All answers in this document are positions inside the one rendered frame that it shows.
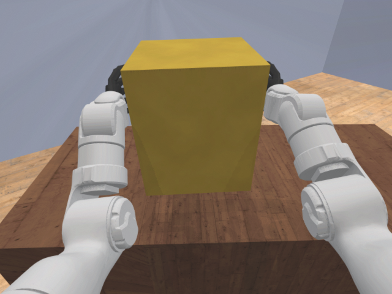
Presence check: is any robot left upper arm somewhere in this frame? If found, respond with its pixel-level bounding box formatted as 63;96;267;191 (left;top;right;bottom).
1;196;138;294

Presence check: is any right robot forearm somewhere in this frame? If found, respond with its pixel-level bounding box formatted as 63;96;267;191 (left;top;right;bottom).
263;84;388;224

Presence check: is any right robot hand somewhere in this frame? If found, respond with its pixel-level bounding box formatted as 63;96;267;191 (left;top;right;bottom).
266;61;284;91

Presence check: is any carton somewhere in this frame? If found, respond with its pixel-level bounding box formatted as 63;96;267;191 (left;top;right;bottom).
120;37;271;196

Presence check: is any left robot forearm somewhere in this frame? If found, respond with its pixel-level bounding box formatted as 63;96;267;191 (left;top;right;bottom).
62;91;129;243

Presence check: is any left robot hand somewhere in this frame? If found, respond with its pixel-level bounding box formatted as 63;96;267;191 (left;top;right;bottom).
105;64;129;114

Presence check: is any robot right upper arm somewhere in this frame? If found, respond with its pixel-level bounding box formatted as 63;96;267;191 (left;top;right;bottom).
301;174;392;294

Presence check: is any pedestal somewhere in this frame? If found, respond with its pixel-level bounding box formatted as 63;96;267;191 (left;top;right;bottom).
0;124;392;294

